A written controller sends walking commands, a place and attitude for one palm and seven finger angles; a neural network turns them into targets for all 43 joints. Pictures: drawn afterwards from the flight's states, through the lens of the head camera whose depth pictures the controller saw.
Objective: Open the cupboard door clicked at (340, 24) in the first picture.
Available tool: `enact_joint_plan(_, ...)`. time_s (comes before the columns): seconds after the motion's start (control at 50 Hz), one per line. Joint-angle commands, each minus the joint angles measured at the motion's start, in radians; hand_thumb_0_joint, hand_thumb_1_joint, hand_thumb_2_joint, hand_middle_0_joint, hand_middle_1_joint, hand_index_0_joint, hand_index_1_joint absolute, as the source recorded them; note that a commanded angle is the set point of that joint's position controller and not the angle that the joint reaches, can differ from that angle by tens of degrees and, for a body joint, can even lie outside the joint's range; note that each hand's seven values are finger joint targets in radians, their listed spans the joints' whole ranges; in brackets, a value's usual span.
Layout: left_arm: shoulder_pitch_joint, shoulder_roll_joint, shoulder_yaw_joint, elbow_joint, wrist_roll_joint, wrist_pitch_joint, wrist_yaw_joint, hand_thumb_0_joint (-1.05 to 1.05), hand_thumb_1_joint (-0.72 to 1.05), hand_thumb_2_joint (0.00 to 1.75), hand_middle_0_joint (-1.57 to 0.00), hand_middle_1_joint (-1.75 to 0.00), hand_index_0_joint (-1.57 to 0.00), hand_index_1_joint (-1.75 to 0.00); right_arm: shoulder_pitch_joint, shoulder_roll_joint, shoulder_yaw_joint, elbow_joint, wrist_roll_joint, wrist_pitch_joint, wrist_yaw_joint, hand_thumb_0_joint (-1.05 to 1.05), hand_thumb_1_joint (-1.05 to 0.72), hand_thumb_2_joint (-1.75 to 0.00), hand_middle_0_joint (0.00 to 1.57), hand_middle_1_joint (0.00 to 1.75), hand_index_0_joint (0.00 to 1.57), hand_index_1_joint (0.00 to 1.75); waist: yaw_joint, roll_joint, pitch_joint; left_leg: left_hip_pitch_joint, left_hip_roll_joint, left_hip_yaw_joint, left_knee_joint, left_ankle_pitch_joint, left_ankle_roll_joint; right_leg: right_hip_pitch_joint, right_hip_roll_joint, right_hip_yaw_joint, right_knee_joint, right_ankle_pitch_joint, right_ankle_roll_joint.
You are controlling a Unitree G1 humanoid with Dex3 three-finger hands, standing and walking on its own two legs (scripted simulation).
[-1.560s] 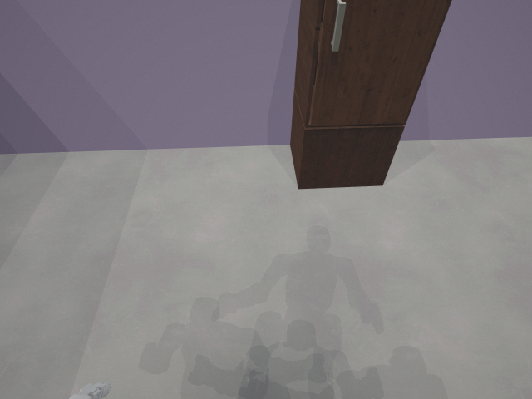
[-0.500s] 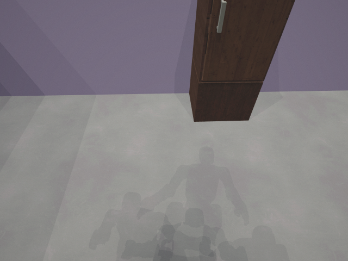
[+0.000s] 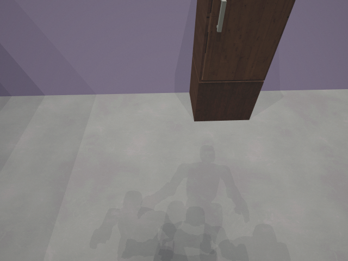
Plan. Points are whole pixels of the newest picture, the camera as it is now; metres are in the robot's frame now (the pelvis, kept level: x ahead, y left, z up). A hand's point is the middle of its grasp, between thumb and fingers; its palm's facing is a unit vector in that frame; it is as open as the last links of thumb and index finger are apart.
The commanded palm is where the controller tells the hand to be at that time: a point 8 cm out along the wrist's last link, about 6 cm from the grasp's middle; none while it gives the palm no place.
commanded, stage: walk to a spot facing it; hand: left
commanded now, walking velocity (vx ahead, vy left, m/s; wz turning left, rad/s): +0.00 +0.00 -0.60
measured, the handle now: (220, 15) +1.28 -0.18 +0.07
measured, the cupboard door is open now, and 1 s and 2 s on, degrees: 0 0 0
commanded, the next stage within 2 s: none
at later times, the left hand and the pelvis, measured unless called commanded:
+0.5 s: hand out of the picture +0.05 +0.16 -0.17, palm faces -0.16 -0.95 -0.27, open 7.4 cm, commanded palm none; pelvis -0.02 -0.04 -0.02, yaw -13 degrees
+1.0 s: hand out of the picture +0.16 +0.20 -0.19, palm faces -0.38 -0.91 -0.18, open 7.4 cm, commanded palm none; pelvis +0.08 +0.02 -0.01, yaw -30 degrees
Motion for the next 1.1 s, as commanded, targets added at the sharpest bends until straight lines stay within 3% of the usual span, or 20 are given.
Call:
enact_joint_plan(0.0, -0.037, 0.191, 0.045, -0.071, 0.003, -0.015, 0.014, 0.00, 0.90, 0.90, -0.20, -0.30, -0.20, -0.30, -0.034, -0.192, -0.039, -0.063, -0.001, -0.017, -0.016, 0.00, -0.90, -0.90, 0.20, 0.30, 0.20, 0.30, -0.002, 0.004, -0.042, 0.017, 0.123, -0.079, -0.042, 0.103, 0.028, -0.038, -0.104, 0.116, -0.057, 0.109, -0.035)
enact_joint_plan(0.06, 0.022, 0.094, 0.034, -0.076, 0.003, 0.018, 0.018, 0.00, 0.90, 0.90, -0.20, -0.30, -0.20, -0.30, 0.032, -0.085, -0.027, -0.069, -0.003, 0.005, -0.023, 0.00, -0.90, -0.90, 0.20, 0.30, 0.20, 0.30, -0.007, -0.006, -0.047, 0.026, 0.131, -0.030, 0.018, 0.119, 0.012, -0.091, -0.097, 0.126, 0.008, 0.180, -0.023)
enact_joint_plan(0.18, 0.049, 0.084, 0.059, -0.152, 0.009, 0.042, 0.005, 0.00, 0.90, 0.90, -0.20, -0.30, -0.20, -0.30, 0.038, -0.121, -0.066, -0.147, -0.005, 0.023, -0.033, 0.00, -0.90, -0.90, 0.20, 0.30, 0.20, 0.30, -0.005, 0.053, -0.036, -0.007, 0.214, -0.049, 0.030, 0.045, 0.054, -0.212, -0.024, 0.110, 0.190, 0.134, -0.016)
enact_joint_plan(0.24, 0.073, 0.044, 0.069, -0.180, 0.008, 0.051, -0.001, 0.00, 0.90, 0.90, -0.20, -0.30, -0.20, -0.30, 0.029, -0.128, -0.083, -0.175, -0.006, 0.017, -0.033, 0.00, -0.90, -0.90, 0.20, 0.30, 0.20, 0.30, 0.002, 0.183, -0.047, -0.026, 0.350, -0.104, -0.023, 0.181, 0.153, -0.257, 0.014, 0.017, 0.469, -0.231, 0.009)
enact_joint_plan(0.28, 0.109, 0.030, 0.078, -0.191, 0.006, 0.055, -0.005, 0.00, 0.90, 0.90, -0.20, -0.30, -0.20, -0.30, -0.009, -0.116, -0.088, -0.202, -0.008, 0.015, -0.033, 0.00, -0.90, -0.90, 0.20, 0.30, 0.20, 0.30, 0.023, 0.190, -0.053, -0.069, 0.382, -0.067, 0.020, 0.254, 0.173, -0.218, -0.032, 0.028, 0.497, -0.308, 0.006)
enact_joint_plan(0.32, 0.193, 0.025, 0.088, -0.177, 0.012, 0.044, -0.011, 0.00, 0.90, 0.90, -0.20, -0.30, -0.20, -0.30, -0.041, -0.111, -0.094, -0.219, -0.011, 0.021, -0.032, 0.00, -0.90, -0.90, 0.20, 0.30, 0.20, 0.30, 0.071, 0.113, -0.060, -0.142, 0.313, 0.039, 0.191, 0.197, 0.095, -0.091, -0.031, -0.004, 0.295, -0.141, 0.003)
enact_joint_plan(0.34, 0.241, 0.068, 0.101, -0.170, 0.019, 0.032, -0.007, 0.00, 0.90, 0.90, -0.20, -0.30, -0.20, -0.30, -0.039, -0.073, -0.091, -0.225, -0.006, 0.033, -0.029, 0.00, -0.90, -0.90, 0.20, 0.30, 0.20, 0.30, 0.093, -0.069, -0.045, -0.235, 0.202, 0.122, 0.418, 0.003, 0.012, -0.032, -0.094, 0.120, 0.083, 0.056, -0.015)
enact_joint_plan(0.36, 0.244, 0.179, 0.120, -0.177, 0.029, 0.015, 0.010, 0.00, 0.90, 0.90, -0.20, -0.30, -0.20, -0.30, -0.006, 0.023, -0.073, -0.257, -0.003, 0.037, -0.023, 0.00, -0.90, -0.90, 0.20, 0.30, 0.20, 0.30, 0.071, -0.408, -0.021, -0.478, 0.029, 0.137, 0.690, -0.398, -0.057, -0.001, -0.335, 0.547, -0.081, 0.302, -0.088)
enact_joint_plan(0.38, 0.261, 0.167, 0.116, -0.184, 0.011, 0.022, 0.022, 0.00, 0.90, 0.90, -0.20, -0.30, -0.20, -0.30, -0.030, -0.010, -0.077, -0.265, -0.001, 0.044, -0.028, 0.00, -0.90, -0.90, 0.20, 0.30, 0.20, 0.30, 0.083, -0.300, -0.035, -0.438, 0.040, -0.010, 0.768, -0.396, -0.039, -0.054, -0.353, 0.549, -0.111, 0.322, -0.138)
enact_joint_plan(0.4, 0.207, 0.130, 0.116, -0.202, 0.009, 0.021, 0.025, 0.00, 0.90, 0.90, -0.20, -0.30, -0.20, -0.30, 0.000, -0.015, -0.082, -0.249, -0.001, 0.047, -0.025, 0.00, -0.90, -0.90, 0.20, 0.30, 0.20, 0.30, 0.045, -0.248, -0.032, -0.433, 0.065, -0.042, 0.791, -0.300, -0.031, -0.070, -0.294, 0.499, -0.142, 0.083, -0.136)
enact_joint_plan(0.52, 0.185, 0.054, 0.109, -0.205, 0.004, -0.013, 0.011, 0.00, 0.90, 0.90, -0.20, -0.30, -0.20, -0.30, 0.019, -0.006, -0.087, -0.215, -0.021, 0.029, -0.002, 0.00, -0.90, -0.90, 0.20, 0.30, 0.20, 0.30, 0.028, -0.080, -0.050, -0.467, 0.084, -0.012, 0.757, -0.090, -0.058, -0.004, -0.168, 0.413, -0.163, -0.217, -0.138)
enact_joint_plan(0.78, 0.279, 0.042, 0.113, -0.178, 0.019, -0.033, 0.004, 0.00, 0.90, 0.90, -0.20, -0.30, -0.20, -0.30, -0.066, 0.029, -0.077, -0.294, -0.012, -0.014, 0.002, 0.00, -0.90, -0.90, 0.20, 0.30, 0.20, 0.30, 0.066, -0.146, -0.024, -0.436, 0.050, 0.002, 0.451, -0.143, -0.058, 0.017, -0.150, 0.499, -0.161, -0.174, -0.208)
enact_joint_plan(0.84, 0.227, 0.062, 0.121, -0.198, 0.021, -0.027, 0.005, 0.00, 0.90, 0.90, -0.20, -0.30, -0.20, -0.30, -0.030, 0.036, -0.079, -0.300, -0.002, -0.025, 0.000, 0.00, -0.90, -0.90, 0.20, 0.30, 0.20, 0.30, 0.045, -0.163, -0.017, -0.253, 0.020, 0.004, 0.301, -0.176, -0.039, -0.107, -0.139, 0.507, -0.125, -0.151, -0.202)
enact_joint_plan(0.88, 0.156, 0.063, 0.127, -0.218, 0.016, -0.021, 0.002, 0.00, 0.90, 0.90, -0.20, -0.30, -0.20, -0.30, 0.081, 0.026, -0.082, -0.268, 0.002, -0.035, -0.008, 0.00, -0.90, -0.90, 0.20, 0.30, 0.20, 0.30, -0.020, -0.150, -0.027, 0.000, 0.000, 0.020, 0.141, -0.080, -0.035, -0.278, -0.071, 0.452, -0.050, -0.197, -0.156)
enact_joint_plan(0.9, 0.135, 0.032, 0.120, -0.231, 0.013, -0.020, -0.001, 0.00, 0.90, 0.90, -0.20, -0.30, -0.20, -0.30, 0.179, -0.012, -0.088, -0.236, 0.005, -0.042, -0.022, 0.00, -0.90, -0.90, 0.20, 0.30, 0.20, 0.30, -0.058, -0.063, -0.066, 0.196, 0.046, -0.004, 0.046, -0.102, -0.027, -0.386, -0.008, 0.398, 0.064, -0.210, -0.120)
enact_joint_plan(0.92, 0.155, -0.024, 0.109, -0.239, 0.005, -0.020, -0.010, 0.00, 0.90, 0.90, -0.20, -0.30, -0.20, -0.30, 0.268, -0.099, -0.110, -0.211, 0.000, -0.044, -0.030, 0.00, -0.90, -0.90, 0.20, 0.30, 0.20, 0.30, -0.095, 0.186, -0.124, 0.375, 0.246, -0.216, -0.037, -0.304, 0.006, -0.559, 0.093, 0.265, 0.281, -0.303, -0.076)
enact_joint_plan(0.94, 0.140, -0.051, 0.109, -0.259, 0.003, -0.026, -0.016, 0.00, 0.90, 0.90, -0.20, -0.30, -0.20, -0.30, 0.332, -0.162, -0.121, -0.215, -0.010, -0.042, -0.028, 0.00, -0.90, -0.90, 0.20, 0.30, 0.20, 0.30, -0.111, 0.329, -0.104, 0.336, 0.478, -0.511, -0.182, -0.526, 0.088, -0.666, 0.115, 0.100, 0.545, -0.395, -0.025)
enact_joint_plan(0.96, 0.085, -0.021, 0.119, -0.275, 0.014, -0.026, -0.019, 0.00, 0.90, 0.90, -0.20, -0.30, -0.20, -0.30, 0.275, -0.144, -0.114, -0.233, -0.011, -0.037, -0.026, 0.00, -0.90, -0.90, 0.20, 0.30, 0.20, 0.30, -0.088, 0.191, 0.017, 0.142, 0.525, -0.538, -0.244, -0.591, 0.134, -0.650, 0.028, 0.097, 0.656, -0.334, -0.012)
enact_joint_plan(1.0, 0.124, -0.012, 0.133, -0.227, 0.028, -0.011, -0.036, 0.00, 0.90, 0.90, -0.20, -0.30, -0.20, -0.30, 0.167, -0.034, -0.083, -0.247, -0.013, -0.047, -0.025, 0.00, -0.90, -0.90, 0.20, 0.30, 0.20, 0.30, -0.011, 0.127, 0.088, -0.028, 0.397, -0.349, -0.257, -0.487, 0.076, -0.593, -0.016, 0.067, 0.782, -0.167, 0.000)
enact_joint_plan(1.08, 0.182, -0.072, 0.123, -0.187, 0.030, 0.016, -0.049, 0.00, 0.90, 0.90, -0.20, -0.30, -0.20, -0.30, 0.202, 0.038, -0.057, -0.206, -0.005, -0.075, -0.034, 0.00, -0.90, -0.90, 0.20, 0.30, 0.20, 0.30, 0.032, 0.148, 0.090, -0.031, 0.271, -0.018, -0.204, -0.075, -0.028, -0.570, -0.037, 0.039, 0.864, 0.040, 0.018)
